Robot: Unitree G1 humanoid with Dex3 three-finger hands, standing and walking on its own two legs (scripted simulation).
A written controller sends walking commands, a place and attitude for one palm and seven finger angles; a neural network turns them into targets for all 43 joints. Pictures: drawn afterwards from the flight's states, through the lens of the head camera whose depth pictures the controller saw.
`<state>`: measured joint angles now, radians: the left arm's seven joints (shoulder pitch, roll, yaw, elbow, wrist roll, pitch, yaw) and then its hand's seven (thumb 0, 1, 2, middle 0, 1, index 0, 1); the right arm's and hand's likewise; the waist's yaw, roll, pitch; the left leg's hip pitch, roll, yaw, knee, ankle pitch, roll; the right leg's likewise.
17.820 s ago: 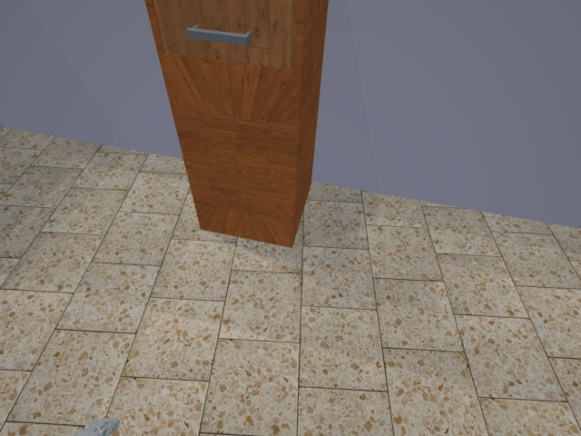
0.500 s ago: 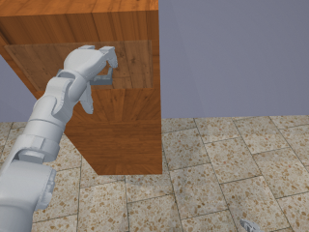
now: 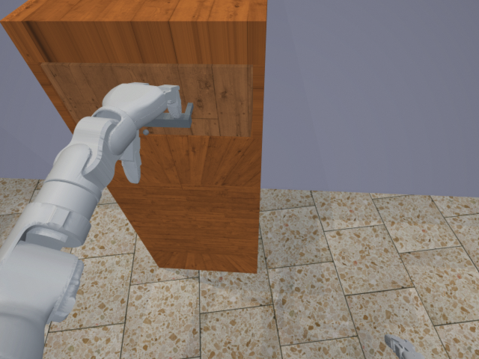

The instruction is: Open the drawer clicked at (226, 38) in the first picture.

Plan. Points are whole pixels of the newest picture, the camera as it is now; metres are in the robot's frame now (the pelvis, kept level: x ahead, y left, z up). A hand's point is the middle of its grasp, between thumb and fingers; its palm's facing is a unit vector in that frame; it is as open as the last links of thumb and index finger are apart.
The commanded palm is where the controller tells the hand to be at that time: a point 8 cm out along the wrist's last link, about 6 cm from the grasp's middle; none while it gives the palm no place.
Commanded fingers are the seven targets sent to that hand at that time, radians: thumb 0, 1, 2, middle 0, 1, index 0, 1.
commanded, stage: move the hooked fingers above the handle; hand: left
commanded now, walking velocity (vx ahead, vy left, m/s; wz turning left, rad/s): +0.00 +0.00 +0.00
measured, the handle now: (150, 113) +0.53 +0.20 +0.12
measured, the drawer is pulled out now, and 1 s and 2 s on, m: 0.00 0.00 0.00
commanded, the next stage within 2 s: lower the fingers behind the handle in 0.68 s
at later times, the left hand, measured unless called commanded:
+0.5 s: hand (117, 126) +0.46 +0.23 +0.15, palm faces -0.18 +0.02 -0.98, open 13.7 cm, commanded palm +0.45 +0.23 +0.23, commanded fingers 0.00 -0.50 0.30 -0.30 -1.20 -0.30 -1.20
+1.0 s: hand (128, 119) +0.47 +0.22 +0.15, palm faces -0.15 -0.01 -0.99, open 13.7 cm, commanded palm +0.46 +0.23 +0.22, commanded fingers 0.00 -0.50 0.30 -0.30 -1.20 -0.30 -1.20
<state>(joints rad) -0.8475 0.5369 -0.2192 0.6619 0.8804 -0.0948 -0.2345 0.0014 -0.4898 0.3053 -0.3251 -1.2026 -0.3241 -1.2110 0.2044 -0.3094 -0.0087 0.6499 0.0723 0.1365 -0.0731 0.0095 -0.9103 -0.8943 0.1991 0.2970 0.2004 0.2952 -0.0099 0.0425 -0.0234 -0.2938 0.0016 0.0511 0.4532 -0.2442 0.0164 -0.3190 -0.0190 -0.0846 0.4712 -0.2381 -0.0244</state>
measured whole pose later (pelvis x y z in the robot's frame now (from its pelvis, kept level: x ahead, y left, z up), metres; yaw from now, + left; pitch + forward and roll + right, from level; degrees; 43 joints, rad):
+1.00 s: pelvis +0.01 +0.02 +0.00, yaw -2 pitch +7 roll +0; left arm -0.92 0.55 -0.15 0.84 0.94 -0.02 -0.20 0.00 -0.49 0.31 -0.31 -1.20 -0.32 -1.24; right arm 0.23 -0.26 0.02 0.65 0.07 0.17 -0.04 0.01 -0.91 -0.89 0.20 0.30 0.20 0.30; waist -0.03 0.05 -0.06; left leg -0.34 -0.01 0.09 0.48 -0.27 0.04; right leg -0.37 -0.03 -0.05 0.49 -0.24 0.00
